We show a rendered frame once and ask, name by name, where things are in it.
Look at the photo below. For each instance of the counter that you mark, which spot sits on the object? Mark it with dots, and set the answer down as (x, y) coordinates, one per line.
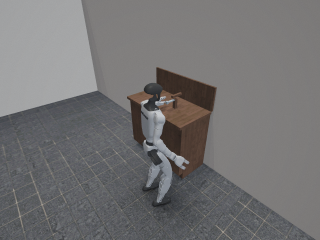
(186, 119)

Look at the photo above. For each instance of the right robot forearm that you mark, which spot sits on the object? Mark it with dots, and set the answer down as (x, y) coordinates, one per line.
(162, 148)

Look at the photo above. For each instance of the robot right upper arm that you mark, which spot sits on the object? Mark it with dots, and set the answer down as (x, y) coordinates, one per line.
(159, 121)

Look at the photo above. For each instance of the tap lever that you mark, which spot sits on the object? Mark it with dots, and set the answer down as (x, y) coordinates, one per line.
(167, 102)

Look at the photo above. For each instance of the robot left hand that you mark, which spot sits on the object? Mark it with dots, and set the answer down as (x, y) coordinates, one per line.
(161, 102)

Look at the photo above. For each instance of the robot torso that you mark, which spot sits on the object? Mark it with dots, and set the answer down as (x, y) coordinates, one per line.
(147, 124)

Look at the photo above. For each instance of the robot right hand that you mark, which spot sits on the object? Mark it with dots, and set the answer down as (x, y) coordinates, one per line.
(179, 161)

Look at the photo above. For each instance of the robot left shin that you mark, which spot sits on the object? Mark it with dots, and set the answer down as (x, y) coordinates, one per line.
(152, 175)

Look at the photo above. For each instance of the robot left upper arm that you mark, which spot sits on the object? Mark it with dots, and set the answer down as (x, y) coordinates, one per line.
(145, 101)

